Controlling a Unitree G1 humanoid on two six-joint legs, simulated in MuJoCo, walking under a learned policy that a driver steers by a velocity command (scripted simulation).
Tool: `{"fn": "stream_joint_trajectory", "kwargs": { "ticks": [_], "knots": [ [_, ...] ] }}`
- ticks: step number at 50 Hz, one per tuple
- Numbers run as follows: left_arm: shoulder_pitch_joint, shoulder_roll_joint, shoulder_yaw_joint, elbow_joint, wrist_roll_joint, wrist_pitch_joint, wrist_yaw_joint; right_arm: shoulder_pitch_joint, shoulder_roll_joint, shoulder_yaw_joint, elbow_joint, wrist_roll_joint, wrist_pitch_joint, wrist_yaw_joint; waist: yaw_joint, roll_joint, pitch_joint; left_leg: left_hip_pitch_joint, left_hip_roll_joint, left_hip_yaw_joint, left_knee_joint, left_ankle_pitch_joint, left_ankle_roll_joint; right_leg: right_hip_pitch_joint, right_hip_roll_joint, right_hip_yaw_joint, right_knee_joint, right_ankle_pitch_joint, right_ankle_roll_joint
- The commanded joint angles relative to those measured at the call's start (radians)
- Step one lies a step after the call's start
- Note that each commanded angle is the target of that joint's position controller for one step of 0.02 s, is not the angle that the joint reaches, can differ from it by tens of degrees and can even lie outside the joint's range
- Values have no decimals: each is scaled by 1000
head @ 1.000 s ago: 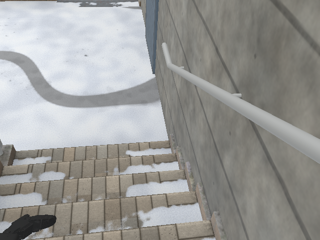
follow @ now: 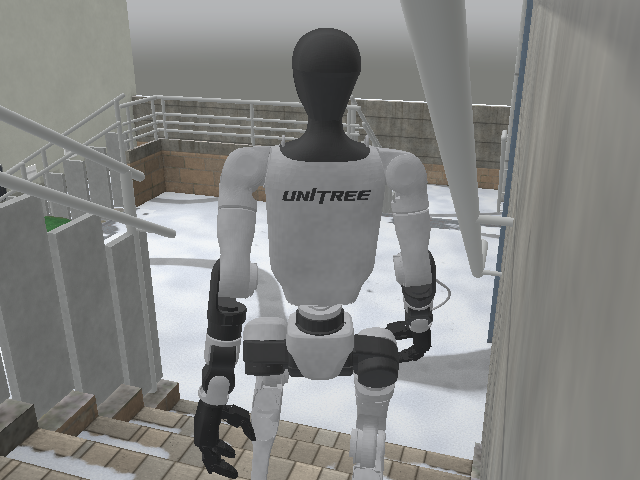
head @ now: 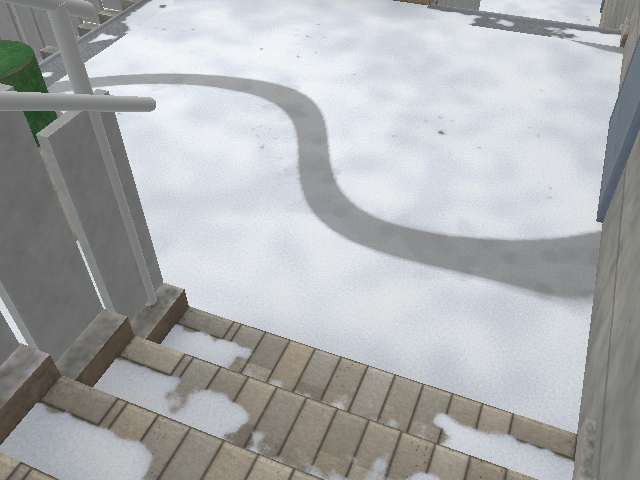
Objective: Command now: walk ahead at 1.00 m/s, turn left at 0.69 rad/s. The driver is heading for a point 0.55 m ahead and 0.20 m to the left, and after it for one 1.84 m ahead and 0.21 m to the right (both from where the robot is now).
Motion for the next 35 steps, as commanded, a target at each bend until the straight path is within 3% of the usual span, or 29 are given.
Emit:
{"fn": "stream_joint_trajectory", "kwargs": {
  "ticks": [1, 2, 4, 5, 7, 8, 9, 10, 11, 13, 14, 15, 16, 17, 18, 20, 22, 23, 25, 26, 27, 28, 29, 30, 31, 32, 33, 34, 35],
  "knots": [
    [-27, 111, 21, -68, -36, -39, 44, -115, -6, 21, -104, 16, -11, 35, -45, -96, 306, -199, 105, -100, -279, 331, 12, -155, -237, 351, -340, 528, -9],
    [-54, 87, 16, -90, -43, -45, 67, -227, -26, 24, -145, -2, -27, 48, -8, -102, 315, -163, 69, -41, -495, 598, 5, -134, -221, 241, -344, 470, 1],
    [-114, 172, 50, -107, -58, -59, 95, -256, -50, 19, -165, -23, -49, 85, -39, -68, 278, 200, 38, 119, -722, 732, 3, -243, -209, 67, -343, 680, 64],
    [-134, 178, 60, -96, -50, -66, 93, -271, -55, 15, -158, 6, -58, 86, -41, -173, 238, 379, 18, 198, -719, 649, -18, -278, -198, -13, -304, 683, 55],
    [-186, 258, 85, -111, -31, -50, 66, -50, -113, -32, -100, 46, -43, 65, -128, -215, 144, 634, -60, 292, -743, 379, 11, -183, -180, -55, -93, 1213, 30],
    [-231, 254, 95, -129, -38, -53, 52, 240, -186, -72, 22, 15, -49, 66, -232, -174, 72, 853, -64, 271, -702, 483, 86, -186, -199, -77, 176, 1480, 54],
    [-470, 265, 99, -206, -51, -59, 35, 592, -229, -90, 135, 0, -69, 50, -451, -18, -7, 1197, 16, 158, -881, 630, 212, -384, -88, -84, 790, 1065, 86],
    [-567, 160, 80, -256, -34, -55, 28, 586, -159, -62, 166, -42, -88, 50, -467, 235, 112, 1153, -2, 126, -1050, 532, 244, -560, 32, -67, 1031, 305, 75],
    [-492, 68, 71, -387, -5, -83, 30, 430, -150, -37, 140, -79, -116, 70, -235, 432, 117, 1221, -17, -56, -774, 767, 250, -822, 16, 108, 985, 172, 55],
    [-379, 82, 68, -408, -10, -104, 9, 331, -28, -9, 83, -37, -137, 89, -123, -7, -139, 1125, 70, -316, -829, 279, 301, -770, -56, 323, 597, 350, -23],
    [-371, 85, 79, -429, -15, -94, 18, 154, -27, -6, 21, -25, -131, 70, -27, -117, -101, 862, 93, -452, -955, 180, 330, -660, -48, 330, 362, 477, -11],
    [-449, 93, 76, -462, -39, -71, 20, -68, -132, -26, -52, -26, -119, 34, 68, -70, 36, 510, 251, -671, -1089, -54, 378, -577, -100, 351, 58, 440, 42],
    [-505, 143, 84, -456, -62, -51, 27, -134, -135, -23, -96, -42, -114, 0, 72, -151, 109, 309, 248, -683, -1069, 1, 372, -446, -125, 361, -79, 386, 97],
    [-385, 151, 86, -385, -49, -45, 7, -83, -150, -30, -95, -81, -115, -12, 76, -180, 3, 271, 187, -627, -954, 233, 372, -278, -65, 278, 68, 656, 108],
    [-415, 202, 101, -368, -31, -47, -19, -6, -131, -35, -93, -34, -123, -24, 35, -156, -25, 354, 107, -551, -869, 163, 338, -334, -71, 345, -116, 909, 79],
    [-458, 143, 75, -408, -1, -27, -52, 28, -85, -20, -48, 50, -76, -50, 1, -8, -24, 176, -116, -246, -766, -154, 193, 40, -39, 255, -531, 1201, 15],
    [-503, 100, 84, -484, -34, 0, -64, 15, -98, -9, -59, 29, -52, -64, 8, -42, -8, 118, -166, -276, -618, -191, 168, 190, 29, 206, -652, 1110, 41],
    [-374, 109, 96, -469, -31, 1, -75, -59, -111, -9, -71, 21, -46, -62, 96, 17, -62, 71, -210, -299, -507, -115, 159, 363, 65, 143, -571, 1198, 47],
    [66, 223, 138, -344, -6, -5, -77, -229, -107, -2, -116, 8, -52, -50, 340, -46, -99, 49, -265, -175, -8, -73, 49, 635, -62, 156, -753, 1344, -4],
    [193, 204, 121, -279, 6, -9, -86, -176, -46, 7, -113, -20, -58, -37, 316, -126, -47, 30, -293, -128, 359, -473, 16, 646, -203, 291, -852, 1330, -65],
    [264, 136, 70, -201, 51, -24, -96, -102, 100, 38, -142, -29, -78, -26, 218, -405, 48, -290, -321, -107, 784, -767, 24, 701, -222, 289, -544, 1850, -81],
    [161, 177, 57, -192, 62, -30, -111, 104, 132, 57, -201, 33, -97, -13, 10, -720, -20, -517, -244, -132, 936, -777, 13, 872, -262, 501, -387, 2174, -160],
    [123, 134, 47, -202, 7, -17, -93, 36, 105, 65, -213, 21, -110, -16, 31, -565, 39, -698, -160, -65, 876, -693, -1, 839, -253, 547, -473, 1992, -197],
    [143, 105, 45, -179, -5, -4, -79, -124, 110, 72, -258, 7, -116, -17, 73, -240, 70, -760, -118, -69, 790, -560, 3, 770, -282, 663, -555, 1672, -220],
    [31, 207, 58, -171, -9, 0, -55, -206, 138, 90, -308, 21, -101, -7, -32, -80, 129, -730, -2, -74, 563, -447, 2, 569, -387, 946, -641, 1293, -271],
    [-11, 145, 24, -154, -34, -9, -20, -399, 118, 92, -364, 5, -76, -1, -43, 107, 234, -750, 69, -77, 487, -400, -2, 373, -410, 977, -654, 1251, -211],
    [-134, 97, -10, -206, -45, -24, 14, -430, 73, 95, -412, -3, -69, 5, -105, 171, 273, -502, 77, -35, 77, -283, -19, 77, -265, 802, -694, 1221, -144],
    [-323, 153, -13, -272, -25, -30, 23, -314, 8, 82, -392, 14, -82, -1, -177, 159, 276, 8, 93, -20, -365, -47, -27, -344, -147, 651, -781, 1164, -110],
    [-338, 230, 23, -295, -27, -41, -4, -194, -94, 38, -301, -30, -98, -3, -158, 94, 157, 561, 17, 26, -507, 309, -27, -566, -37, 470, -777, 1174, -105]
  ]
}}
Velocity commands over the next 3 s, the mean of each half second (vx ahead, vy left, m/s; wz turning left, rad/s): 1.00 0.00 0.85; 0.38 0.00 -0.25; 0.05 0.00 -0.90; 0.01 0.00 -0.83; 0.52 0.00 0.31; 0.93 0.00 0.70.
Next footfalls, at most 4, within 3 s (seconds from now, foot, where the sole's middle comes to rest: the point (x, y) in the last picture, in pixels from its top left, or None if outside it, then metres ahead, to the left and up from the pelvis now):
0.20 left None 0.28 0.10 -0.84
0.52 right None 0.54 -0.12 -1.01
0.78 left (261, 465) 0.74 0.28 -1.01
1.18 right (355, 448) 0.90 0.04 -1.18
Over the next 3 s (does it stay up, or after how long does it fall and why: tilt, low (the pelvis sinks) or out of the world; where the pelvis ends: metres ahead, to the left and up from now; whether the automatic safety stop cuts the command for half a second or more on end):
stays up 1.30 0.09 -0.63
